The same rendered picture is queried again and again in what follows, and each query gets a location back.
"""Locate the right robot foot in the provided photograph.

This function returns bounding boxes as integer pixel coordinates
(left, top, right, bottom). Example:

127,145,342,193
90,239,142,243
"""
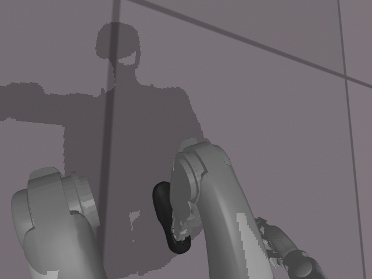
152,181,191,254

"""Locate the right robot hand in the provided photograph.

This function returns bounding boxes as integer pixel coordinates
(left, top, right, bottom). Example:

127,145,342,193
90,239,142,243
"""
255,217,299,269

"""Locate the right robot arm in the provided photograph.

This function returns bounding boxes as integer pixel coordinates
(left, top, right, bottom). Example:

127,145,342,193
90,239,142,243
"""
282,250,328,279

